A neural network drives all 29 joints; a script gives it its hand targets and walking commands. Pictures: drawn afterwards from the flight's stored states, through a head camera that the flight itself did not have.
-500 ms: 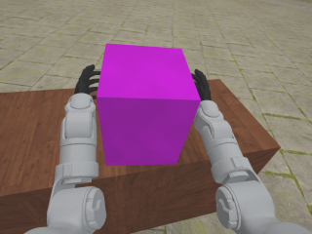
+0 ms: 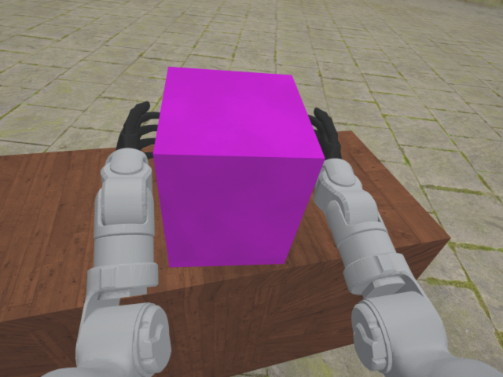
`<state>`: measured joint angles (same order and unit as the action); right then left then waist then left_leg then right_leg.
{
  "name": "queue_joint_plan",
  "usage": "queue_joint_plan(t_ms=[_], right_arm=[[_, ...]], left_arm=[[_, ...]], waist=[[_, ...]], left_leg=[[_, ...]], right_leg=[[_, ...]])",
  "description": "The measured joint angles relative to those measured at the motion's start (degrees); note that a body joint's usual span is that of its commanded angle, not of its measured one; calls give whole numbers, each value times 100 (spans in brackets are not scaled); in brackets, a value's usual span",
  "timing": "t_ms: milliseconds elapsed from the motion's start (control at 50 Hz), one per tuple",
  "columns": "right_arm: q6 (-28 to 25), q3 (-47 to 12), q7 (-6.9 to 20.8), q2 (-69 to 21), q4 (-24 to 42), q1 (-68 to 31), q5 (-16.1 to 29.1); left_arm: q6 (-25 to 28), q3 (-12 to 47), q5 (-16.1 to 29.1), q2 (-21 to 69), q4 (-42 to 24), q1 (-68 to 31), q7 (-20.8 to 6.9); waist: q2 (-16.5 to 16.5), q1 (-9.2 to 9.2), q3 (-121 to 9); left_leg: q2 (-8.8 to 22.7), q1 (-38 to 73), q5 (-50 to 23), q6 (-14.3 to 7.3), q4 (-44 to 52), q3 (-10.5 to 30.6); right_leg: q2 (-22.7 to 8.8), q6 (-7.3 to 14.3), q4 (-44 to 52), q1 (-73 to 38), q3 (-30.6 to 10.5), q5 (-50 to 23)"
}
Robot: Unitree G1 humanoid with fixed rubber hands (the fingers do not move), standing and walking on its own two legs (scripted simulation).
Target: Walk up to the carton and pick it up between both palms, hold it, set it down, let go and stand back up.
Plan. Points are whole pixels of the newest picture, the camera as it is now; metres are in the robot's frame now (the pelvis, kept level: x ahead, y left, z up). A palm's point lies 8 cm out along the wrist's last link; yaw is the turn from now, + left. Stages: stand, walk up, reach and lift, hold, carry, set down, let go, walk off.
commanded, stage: reach and lift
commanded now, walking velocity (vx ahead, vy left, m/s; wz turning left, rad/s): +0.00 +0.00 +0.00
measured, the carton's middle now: (230, 172) +0.40 +0.01 +0.15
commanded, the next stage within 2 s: hold in 0.18 s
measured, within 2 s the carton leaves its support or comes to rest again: neither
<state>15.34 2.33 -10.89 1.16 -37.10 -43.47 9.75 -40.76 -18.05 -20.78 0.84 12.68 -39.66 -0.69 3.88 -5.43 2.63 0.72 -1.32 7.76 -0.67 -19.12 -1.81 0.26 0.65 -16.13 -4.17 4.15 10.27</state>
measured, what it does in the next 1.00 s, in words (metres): stands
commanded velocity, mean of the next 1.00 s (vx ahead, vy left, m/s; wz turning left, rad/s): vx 0.00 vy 0.00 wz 0.00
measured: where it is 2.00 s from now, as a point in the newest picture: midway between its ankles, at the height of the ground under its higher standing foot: outside the picture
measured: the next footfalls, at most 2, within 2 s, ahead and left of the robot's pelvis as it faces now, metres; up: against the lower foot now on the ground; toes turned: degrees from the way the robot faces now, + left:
none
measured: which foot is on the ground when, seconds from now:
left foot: down 0.00-1.00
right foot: down 0.00-1.00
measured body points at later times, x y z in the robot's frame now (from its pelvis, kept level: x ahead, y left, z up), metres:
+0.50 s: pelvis +0.00 +0.00 +0.00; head -0.07 +0.03 +0.44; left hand +0.38 +0.16 +0.23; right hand +0.38 -0.13 +0.23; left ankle +0.04 +0.11 -0.75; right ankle +0.00 -0.11 -0.75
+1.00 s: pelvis +0.00 +0.00 +0.00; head -0.06 +0.02 +0.44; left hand +0.37 +0.16 +0.22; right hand +0.38 -0.14 +0.23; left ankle +0.04 +0.11 -0.75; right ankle +0.00 -0.11 -0.75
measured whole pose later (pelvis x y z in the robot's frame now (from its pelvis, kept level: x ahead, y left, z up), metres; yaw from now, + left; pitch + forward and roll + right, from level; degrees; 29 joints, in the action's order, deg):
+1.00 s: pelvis +0.00 +0.00 +0.00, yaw +0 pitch -10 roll -1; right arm 21.3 0.8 -12.3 1.7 -32.2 -44.5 12.2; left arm -46.2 -18.7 -20.5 0.8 7.1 -39.1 -2.1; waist 3.5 -5.3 1.2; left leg 0.8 -0.9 7.8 -0.3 -19.0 -1.4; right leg 0.6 1.0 -16.4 -4.4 3.9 10.6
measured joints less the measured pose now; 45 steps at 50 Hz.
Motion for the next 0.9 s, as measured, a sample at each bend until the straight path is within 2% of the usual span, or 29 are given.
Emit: queue_joint_plan(t_ms=[180, 460, 600, 700, 800, 900], right_arm=[[133, -145, -46, 84, 225, -8, 160], [371, 90, 19, -13, 59, -278, -24], [449, -73, -67, 39, 247, -213, 181], [532, -62, -71, 22, 268, -154, 139], [554, -160, -117, 76, 456, -50, 260], [612, -101, -100, 43, 374, -149, 205]], left_arm=[[-194, 31, -2, 17, -320, 45, 0], [-344, -112, 23, -54, -99, -201, -43], [-463, -58, 29, -50, -384, -58, -65], [-478, -109, 9, -4, -340, -31, -146], [-497, -2, 10, 9, -513, 97, -121], [-521, -74, 5, 7, -459, 44, -133]], waist=[[-39, 2, -12], [-19, 63, -168], [-23, 13, -157], [-14, 9, -150], [-14, 8, -154], [-23, 11, -134]], left_leg=[[6, 53, -5, 2, -5, 19], [-6, -71, -76, 12, 47, 9], [-6, 4, -39, 20, 34, 55], [-10, 55, -7, 19, 18, 45], [4, 66, 24, 27, -11, 42], [5, 66, 16, 30, 1, 34]], right_leg=[[13, 1, 48, -81, 6, -32], [2, 22, -80, 132, -16, -9], [12, 20, 7, -3, 17, -13], [9, 21, -26, -42, 2, 26], [25, 25, -12, -69, -10, 29], [26, 31, -44, -43, -24, 39]])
